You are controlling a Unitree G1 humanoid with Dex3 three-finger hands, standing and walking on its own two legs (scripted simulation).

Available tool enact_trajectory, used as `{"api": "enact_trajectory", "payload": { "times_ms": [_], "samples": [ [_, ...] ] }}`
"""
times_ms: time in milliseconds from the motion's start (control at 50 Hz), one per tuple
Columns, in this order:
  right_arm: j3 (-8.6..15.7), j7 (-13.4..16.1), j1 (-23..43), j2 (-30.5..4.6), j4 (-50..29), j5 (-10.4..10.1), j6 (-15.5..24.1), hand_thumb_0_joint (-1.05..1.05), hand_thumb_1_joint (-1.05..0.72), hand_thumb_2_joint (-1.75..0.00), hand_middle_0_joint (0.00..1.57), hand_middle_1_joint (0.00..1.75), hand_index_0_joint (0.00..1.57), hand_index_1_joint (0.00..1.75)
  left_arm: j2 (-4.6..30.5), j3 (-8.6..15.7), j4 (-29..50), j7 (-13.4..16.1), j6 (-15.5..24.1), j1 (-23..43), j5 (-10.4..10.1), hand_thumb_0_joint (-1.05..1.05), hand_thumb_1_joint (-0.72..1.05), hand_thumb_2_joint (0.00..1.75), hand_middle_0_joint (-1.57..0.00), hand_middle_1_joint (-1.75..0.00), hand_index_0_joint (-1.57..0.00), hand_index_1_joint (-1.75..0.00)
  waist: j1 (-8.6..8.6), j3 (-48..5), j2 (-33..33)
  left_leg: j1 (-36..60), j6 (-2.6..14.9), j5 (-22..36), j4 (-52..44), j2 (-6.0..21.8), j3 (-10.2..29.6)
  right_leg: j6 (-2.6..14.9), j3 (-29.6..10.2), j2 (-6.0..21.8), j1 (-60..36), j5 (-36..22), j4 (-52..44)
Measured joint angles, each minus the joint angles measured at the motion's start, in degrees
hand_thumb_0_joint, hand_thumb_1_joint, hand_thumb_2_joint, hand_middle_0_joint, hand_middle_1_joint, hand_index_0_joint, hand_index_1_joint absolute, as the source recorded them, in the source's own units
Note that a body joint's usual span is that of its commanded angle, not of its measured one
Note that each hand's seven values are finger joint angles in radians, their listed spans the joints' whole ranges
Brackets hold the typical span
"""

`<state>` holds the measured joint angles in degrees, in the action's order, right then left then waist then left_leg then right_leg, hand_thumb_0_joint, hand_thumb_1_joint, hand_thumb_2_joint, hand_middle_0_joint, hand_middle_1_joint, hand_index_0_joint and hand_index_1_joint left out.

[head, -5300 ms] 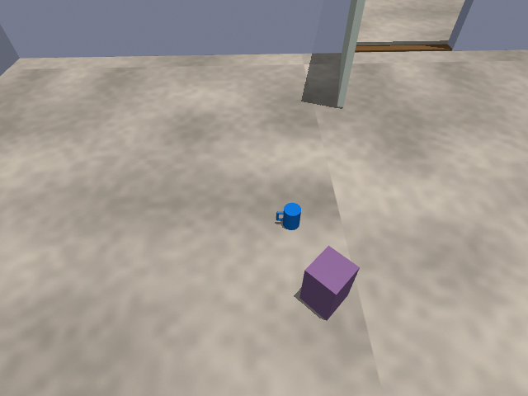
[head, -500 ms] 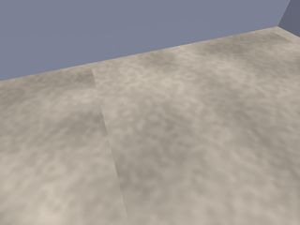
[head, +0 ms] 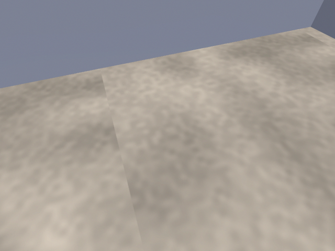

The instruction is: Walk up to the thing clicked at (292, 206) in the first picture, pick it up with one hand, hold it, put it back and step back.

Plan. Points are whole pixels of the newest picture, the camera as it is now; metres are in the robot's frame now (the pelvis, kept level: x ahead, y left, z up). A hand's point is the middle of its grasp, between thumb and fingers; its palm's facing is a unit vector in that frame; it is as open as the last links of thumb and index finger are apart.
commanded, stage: stand
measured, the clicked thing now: out of the picture +0.28 -0.95 -0.73
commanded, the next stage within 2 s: walk up in 0.78 s
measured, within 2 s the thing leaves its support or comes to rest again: neither
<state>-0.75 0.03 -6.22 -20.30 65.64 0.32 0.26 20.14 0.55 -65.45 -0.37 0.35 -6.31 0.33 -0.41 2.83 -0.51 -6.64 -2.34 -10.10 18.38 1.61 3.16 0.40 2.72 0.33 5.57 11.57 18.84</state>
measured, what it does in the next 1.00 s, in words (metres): lifts its left foot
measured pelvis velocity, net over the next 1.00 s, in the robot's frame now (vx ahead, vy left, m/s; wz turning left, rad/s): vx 0.03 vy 0.03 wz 0.04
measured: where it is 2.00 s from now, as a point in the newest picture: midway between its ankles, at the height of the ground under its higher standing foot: (165, 206)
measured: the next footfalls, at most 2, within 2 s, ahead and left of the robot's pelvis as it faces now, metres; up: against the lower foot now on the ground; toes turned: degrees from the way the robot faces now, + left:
left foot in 1.08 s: +0.17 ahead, +0.20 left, +0.00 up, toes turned +7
right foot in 1.54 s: +0.44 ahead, -0.09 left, +0.00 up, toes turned -6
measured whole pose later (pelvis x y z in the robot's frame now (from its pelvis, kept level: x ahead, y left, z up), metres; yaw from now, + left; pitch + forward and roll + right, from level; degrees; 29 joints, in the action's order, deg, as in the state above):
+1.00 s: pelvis +0.03 +0.03 +0.00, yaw +2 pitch -2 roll -1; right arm 5.1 -4.6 -11.1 -24.6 60.7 2.3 0.9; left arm 23.6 4.8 -58.4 -3.7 2.7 -13.8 2.5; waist -2.7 1.8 -0.4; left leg -22.1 0.6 -23.3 41.4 3.8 -0.7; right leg 1.8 4.1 2.3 3.0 16.5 20.4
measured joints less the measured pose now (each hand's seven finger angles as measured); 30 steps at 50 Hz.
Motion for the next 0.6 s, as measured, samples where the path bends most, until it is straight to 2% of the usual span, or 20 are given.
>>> {"api": "enact_trajectory", "payload": {
  "times_ms": [600],
  "samples": [
    [0.1,0.2,0.1,0.0,-1.0,0.0,-0.1,0.01,-0.9,-0.9,0.21,0.3,0.2,0.29,0.0,0.0,0.7,0.2,0.1,0.3,0.1,0.01,0.9,0.9,-0.21,-0.3,-0.2,-0.3,0.04,-0.2,0.0,1.0,0.02,-0.3,-0.2,0.2,-0.3,-0.02,-0.3,-0.1,-1.0,0.0,-0.5]
  ]
}}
